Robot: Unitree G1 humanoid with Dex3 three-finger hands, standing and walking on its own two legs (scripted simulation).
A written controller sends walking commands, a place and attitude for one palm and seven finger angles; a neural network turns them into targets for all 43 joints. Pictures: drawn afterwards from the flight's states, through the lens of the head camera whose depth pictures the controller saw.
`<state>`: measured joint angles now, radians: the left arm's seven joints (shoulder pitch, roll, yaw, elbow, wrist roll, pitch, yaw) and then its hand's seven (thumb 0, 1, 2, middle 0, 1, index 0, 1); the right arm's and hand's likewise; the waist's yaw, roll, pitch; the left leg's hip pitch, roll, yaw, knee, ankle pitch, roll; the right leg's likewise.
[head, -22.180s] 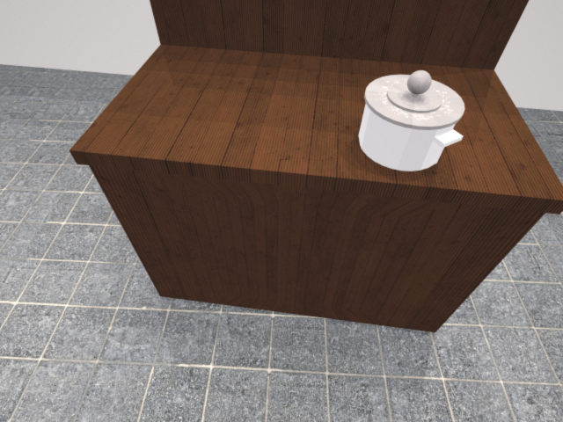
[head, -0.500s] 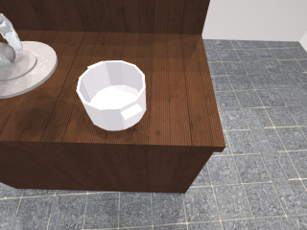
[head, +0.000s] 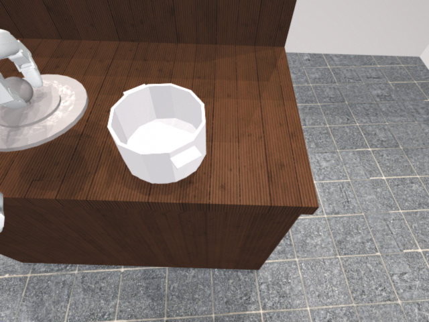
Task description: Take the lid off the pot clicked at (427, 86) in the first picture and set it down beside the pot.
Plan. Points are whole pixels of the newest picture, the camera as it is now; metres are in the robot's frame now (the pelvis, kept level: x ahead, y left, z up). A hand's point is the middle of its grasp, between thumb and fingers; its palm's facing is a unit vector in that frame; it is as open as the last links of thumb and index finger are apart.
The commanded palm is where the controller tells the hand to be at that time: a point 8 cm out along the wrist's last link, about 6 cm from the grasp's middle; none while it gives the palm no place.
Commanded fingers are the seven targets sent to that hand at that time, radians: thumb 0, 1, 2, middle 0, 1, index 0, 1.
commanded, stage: lower the lid onto the table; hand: left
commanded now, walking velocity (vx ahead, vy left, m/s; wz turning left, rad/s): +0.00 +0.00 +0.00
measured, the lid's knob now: (17, 90) +0.48 +0.33 +0.16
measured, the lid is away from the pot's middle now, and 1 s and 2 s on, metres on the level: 0.23 0.23 0.24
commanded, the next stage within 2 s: open the fingers wide in 1.98 s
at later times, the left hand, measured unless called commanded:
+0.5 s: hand (13, 100) +0.45 +0.33 +0.16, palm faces -0.41 -0.22 -0.89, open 7.4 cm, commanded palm +0.47 +0.34 +0.23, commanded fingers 0.00 0.71 0.88 -0.86 -1.06 -0.85 -1.07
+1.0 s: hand (25, 113) +0.46 +0.33 +0.12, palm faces -0.46 -0.22 -0.86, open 7.4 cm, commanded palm +0.48 +0.34 +0.20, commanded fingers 0.00 0.71 0.88 -0.86 -1.06 -0.85 -1.07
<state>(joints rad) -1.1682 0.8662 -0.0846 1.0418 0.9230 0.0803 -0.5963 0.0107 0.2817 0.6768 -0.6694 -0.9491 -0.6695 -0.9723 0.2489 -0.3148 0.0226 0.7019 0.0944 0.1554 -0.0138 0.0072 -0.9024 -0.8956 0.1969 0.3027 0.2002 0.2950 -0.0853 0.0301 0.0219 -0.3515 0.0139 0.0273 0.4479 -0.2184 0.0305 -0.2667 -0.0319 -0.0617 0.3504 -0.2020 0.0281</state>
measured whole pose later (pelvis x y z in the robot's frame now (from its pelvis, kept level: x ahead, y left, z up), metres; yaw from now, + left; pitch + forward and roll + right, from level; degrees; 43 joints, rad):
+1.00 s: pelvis +0.00 +0.01 -0.01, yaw -1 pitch +10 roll -2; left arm -1.12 0.88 -0.05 1.16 0.93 -0.03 -0.52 0.01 0.29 0.67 -0.66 -0.95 -0.66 -0.97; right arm 0.30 -0.32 0.03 0.73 0.09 0.12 -0.04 0.01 -0.90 -0.90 0.20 0.30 0.20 0.30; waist -0.12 0.01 0.00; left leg -0.45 0.02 0.04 0.53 -0.25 0.04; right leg -0.36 -0.03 -0.05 0.41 -0.22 0.04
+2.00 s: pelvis -0.02 +0.01 -0.02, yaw -1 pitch +14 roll -3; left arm -1.18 0.91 -0.07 1.29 0.97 -0.05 -0.47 0.03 0.26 0.65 -0.68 -0.98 -0.69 -1.01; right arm 0.32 -0.31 0.04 0.74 0.10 0.14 -0.07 0.00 -0.90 -0.90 0.20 0.30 0.20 0.30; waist -0.16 0.02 -0.01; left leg -0.64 0.04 0.03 0.69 -0.30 0.04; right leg -0.55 -0.02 -0.05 0.57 -0.27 0.04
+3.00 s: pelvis -0.02 +0.01 -0.03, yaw -2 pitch +14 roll -3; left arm -1.00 0.92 0.04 1.12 0.97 -0.17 -0.42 0.00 0.12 0.53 -0.36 -0.95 -0.36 -0.96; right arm 0.30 -0.29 0.03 0.70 0.10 0.22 -0.08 0.01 -0.90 -0.90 0.20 0.30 0.20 0.30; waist -0.14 0.01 -0.03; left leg -0.66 0.05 0.03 0.72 -0.32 0.04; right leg -0.57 -0.01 -0.04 0.61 -0.29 0.03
